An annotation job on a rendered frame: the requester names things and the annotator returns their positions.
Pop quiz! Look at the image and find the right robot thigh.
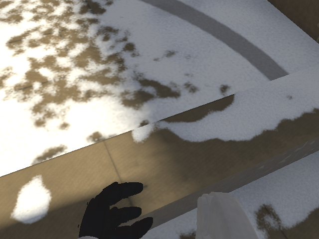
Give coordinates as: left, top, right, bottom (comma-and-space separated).
196, 191, 259, 239

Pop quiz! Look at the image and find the left robot hand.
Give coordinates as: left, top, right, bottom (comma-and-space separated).
78, 181, 154, 239

